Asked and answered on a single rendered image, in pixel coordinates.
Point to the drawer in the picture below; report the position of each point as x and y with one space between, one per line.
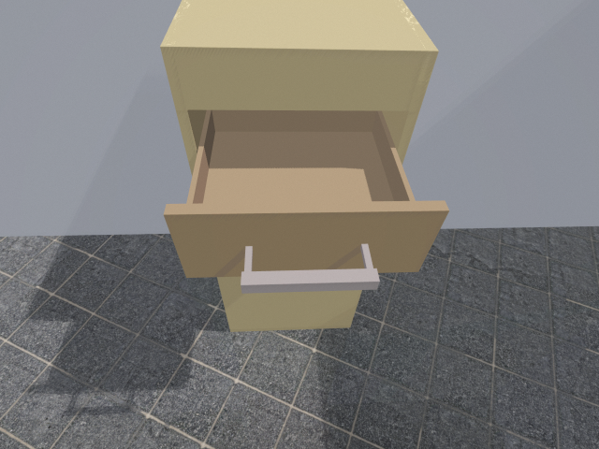
305 188

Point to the cabinet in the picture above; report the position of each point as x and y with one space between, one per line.
295 55

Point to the handle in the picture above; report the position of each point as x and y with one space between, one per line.
309 280

